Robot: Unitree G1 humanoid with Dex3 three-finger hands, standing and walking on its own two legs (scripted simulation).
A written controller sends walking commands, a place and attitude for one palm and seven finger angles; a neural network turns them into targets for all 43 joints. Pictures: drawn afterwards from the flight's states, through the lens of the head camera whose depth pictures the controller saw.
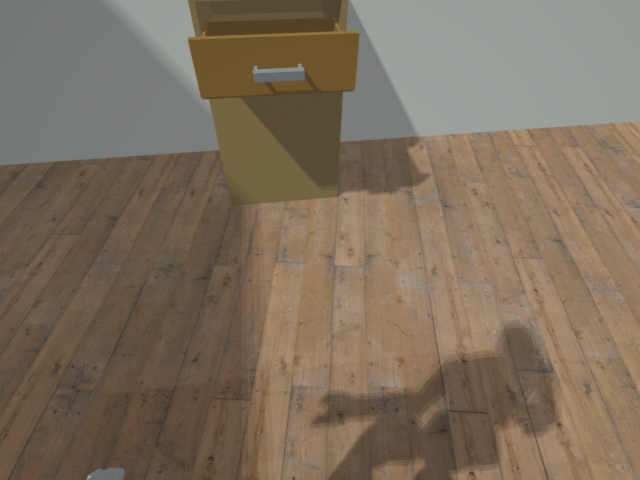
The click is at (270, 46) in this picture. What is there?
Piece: drawer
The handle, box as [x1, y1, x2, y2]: [253, 64, 304, 82]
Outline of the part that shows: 304,70 300,64 298,64 298,66 294,68 258,69 257,66 254,66 253,78 254,82 304,79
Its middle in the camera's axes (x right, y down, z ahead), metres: -0.12 -0.46 +1.07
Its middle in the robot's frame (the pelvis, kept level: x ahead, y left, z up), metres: +1.10 +0.18 +0.00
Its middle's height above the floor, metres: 0.77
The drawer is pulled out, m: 0.30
